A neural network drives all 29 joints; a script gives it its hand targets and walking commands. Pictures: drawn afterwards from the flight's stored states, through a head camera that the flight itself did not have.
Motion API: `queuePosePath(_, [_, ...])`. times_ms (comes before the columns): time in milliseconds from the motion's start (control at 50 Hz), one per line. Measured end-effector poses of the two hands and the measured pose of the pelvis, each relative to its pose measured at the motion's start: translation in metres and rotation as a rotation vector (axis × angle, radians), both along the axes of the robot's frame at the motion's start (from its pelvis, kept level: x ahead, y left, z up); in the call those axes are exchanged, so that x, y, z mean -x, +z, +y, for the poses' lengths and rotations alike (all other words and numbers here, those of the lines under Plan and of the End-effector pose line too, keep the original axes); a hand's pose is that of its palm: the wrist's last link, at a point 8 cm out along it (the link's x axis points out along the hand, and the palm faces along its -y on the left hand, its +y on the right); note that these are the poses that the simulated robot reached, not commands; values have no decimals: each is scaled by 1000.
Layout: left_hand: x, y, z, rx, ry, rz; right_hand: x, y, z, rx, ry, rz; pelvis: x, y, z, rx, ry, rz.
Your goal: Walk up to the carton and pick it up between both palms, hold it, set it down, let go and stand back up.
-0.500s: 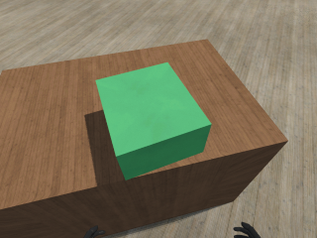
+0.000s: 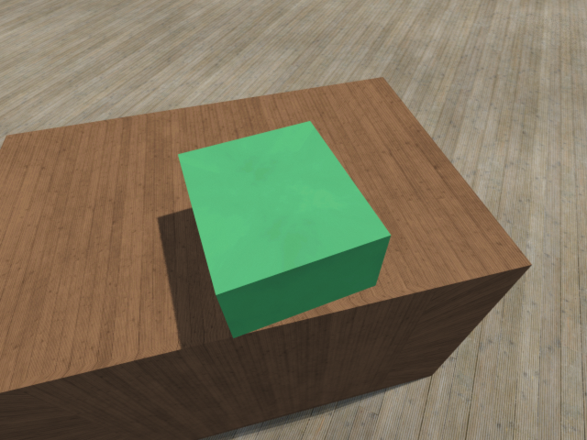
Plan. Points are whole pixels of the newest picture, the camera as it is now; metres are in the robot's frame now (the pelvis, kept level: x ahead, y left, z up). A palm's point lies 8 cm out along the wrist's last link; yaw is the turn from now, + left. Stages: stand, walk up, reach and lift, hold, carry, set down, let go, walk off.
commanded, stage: stand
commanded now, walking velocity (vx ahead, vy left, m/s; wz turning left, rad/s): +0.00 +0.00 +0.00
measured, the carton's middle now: (275, 219) +0.47 +0.05 -0.02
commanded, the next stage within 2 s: none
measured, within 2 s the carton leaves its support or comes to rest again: neither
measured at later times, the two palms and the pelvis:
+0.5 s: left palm out of the picture +0.00 +0.21 -0.14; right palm out of the picture +0.00 -0.21 -0.14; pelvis +0.00 +0.00 +0.01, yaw +0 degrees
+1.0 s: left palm out of the picture -0.03 +0.20 -0.14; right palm out of the picture -0.03 -0.19 -0.14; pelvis -0.01 +0.00 +0.01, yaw +0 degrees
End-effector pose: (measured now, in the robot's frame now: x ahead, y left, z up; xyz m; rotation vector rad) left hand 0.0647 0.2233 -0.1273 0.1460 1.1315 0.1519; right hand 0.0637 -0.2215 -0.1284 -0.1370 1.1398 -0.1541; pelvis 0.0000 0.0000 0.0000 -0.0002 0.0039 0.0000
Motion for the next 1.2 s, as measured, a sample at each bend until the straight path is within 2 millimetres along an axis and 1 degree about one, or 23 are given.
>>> queuePosePath(280, [35,-6,-2,7,45,130,36,-6,2,-8,-47,130,-2,6,0,0,-1,-21])
queuePosePath(460, [56,-9,-10,26,61,206,58,-9,11,-27,-62,206,-1,8,0,0,-1,-35])
queuePosePath(640, [72,-12,-19,44,67,259,76,-11,19,-43,-68,259,1,10,0,0,-1,-43])
queuePosePath(900, [88,-13,-25,56,67,300,91,-12,25,-56,-67,298,5,11,0,0,-1,-47])
queuePosePath(1200, [96,-13,-28,63,65,318,99,-12,28,-62,-65,315,8,11,0,0,-1,-43])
